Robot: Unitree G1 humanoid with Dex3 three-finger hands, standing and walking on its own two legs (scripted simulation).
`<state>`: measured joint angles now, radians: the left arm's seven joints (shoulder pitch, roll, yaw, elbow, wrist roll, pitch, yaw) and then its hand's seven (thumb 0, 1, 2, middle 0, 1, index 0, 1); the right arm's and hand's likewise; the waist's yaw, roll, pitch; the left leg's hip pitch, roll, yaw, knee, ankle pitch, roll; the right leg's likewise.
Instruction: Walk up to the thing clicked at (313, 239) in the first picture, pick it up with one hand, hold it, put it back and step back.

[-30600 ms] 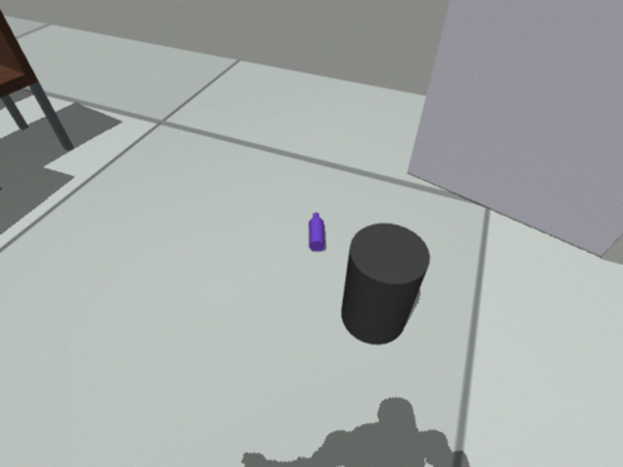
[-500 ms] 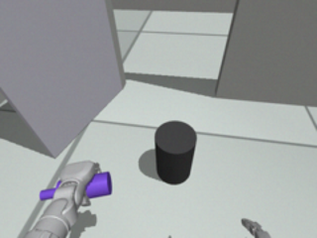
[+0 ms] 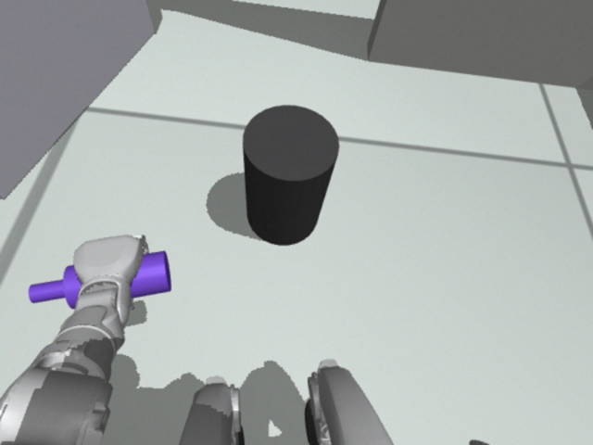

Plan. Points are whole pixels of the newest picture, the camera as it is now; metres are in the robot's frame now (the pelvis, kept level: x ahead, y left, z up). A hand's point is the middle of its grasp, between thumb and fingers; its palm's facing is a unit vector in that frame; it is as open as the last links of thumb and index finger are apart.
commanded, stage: crouch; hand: left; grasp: from above
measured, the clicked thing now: (103, 281) +0.40 +0.26 -0.13
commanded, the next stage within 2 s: lower in 1.32 s
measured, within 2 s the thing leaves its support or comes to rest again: neither
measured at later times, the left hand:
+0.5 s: hand (157, 301) +0.43 +0.23 -0.35, palm faces -0.46 -0.08 -0.88, open 9.4 cm
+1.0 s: hand (166, 298) +0.46 +0.23 -0.44, palm faces -0.47 -0.10 -0.88, open 9.4 cm
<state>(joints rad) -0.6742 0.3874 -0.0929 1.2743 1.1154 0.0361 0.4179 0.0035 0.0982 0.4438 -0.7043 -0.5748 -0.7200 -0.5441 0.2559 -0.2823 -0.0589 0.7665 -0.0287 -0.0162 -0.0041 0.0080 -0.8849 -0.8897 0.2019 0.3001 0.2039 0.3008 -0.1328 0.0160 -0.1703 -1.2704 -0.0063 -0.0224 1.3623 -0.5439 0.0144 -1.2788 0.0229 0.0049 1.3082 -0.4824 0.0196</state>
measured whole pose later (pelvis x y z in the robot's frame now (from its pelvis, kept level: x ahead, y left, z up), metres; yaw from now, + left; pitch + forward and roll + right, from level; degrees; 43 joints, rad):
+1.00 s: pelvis -0.03 -0.01 -0.25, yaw -3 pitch +39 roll -6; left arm -1.02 0.67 0.13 1.51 1.20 -0.08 0.41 0.00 0.10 0.36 -0.78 -0.43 -0.80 -0.40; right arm 0.20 -0.26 0.05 0.73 -0.13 -0.08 0.14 0.00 -0.90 -0.90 0.20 0.30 0.20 0.30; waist -0.28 0.02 -0.08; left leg -2.19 -0.03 -0.08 2.25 -0.73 0.00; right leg -2.18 0.02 -0.07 2.15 -0.65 0.01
